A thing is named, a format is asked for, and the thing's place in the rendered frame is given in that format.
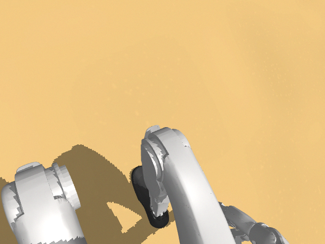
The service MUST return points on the right robot hand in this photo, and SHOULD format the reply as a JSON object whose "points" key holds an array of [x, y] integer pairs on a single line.
{"points": [[240, 221]]}

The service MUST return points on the right robot arm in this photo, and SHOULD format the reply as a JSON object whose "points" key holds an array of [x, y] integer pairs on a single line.
{"points": [[261, 233]]}

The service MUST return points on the right robot foot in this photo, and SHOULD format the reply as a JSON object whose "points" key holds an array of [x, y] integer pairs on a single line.
{"points": [[142, 194]]}

